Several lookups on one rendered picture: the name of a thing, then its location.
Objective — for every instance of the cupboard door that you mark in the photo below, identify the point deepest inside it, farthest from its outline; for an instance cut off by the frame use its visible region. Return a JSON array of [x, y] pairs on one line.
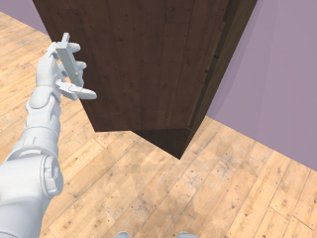
[[145, 59]]

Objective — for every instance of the left robot shin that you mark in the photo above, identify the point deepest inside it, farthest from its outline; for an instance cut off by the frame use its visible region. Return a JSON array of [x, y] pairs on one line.
[[122, 233]]

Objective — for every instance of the robot left hand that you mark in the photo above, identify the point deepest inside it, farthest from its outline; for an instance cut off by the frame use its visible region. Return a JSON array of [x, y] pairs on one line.
[[49, 74]]

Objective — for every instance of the handle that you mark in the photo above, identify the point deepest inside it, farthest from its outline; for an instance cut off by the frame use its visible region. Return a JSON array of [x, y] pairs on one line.
[[66, 56]]

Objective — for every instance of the left robot upper arm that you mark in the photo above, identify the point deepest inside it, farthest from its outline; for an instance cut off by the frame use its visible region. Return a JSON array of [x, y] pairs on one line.
[[27, 187]]

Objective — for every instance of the left robot forearm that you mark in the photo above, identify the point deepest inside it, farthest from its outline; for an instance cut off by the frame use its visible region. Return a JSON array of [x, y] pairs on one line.
[[41, 131]]

